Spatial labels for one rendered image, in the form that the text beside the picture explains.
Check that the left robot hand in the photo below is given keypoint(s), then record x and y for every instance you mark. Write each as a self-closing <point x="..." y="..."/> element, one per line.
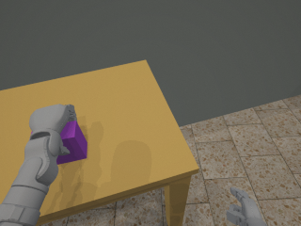
<point x="54" y="117"/>

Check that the table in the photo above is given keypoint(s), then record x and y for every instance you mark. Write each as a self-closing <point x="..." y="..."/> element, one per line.
<point x="134" y="144"/>

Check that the robot left forearm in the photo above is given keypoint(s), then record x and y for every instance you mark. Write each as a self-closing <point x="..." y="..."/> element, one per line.
<point x="21" y="206"/>

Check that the right robot hand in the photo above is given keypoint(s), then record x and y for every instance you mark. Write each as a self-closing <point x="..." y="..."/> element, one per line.
<point x="248" y="209"/>

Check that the sponge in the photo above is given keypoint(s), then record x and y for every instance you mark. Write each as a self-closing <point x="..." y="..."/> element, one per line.
<point x="72" y="138"/>

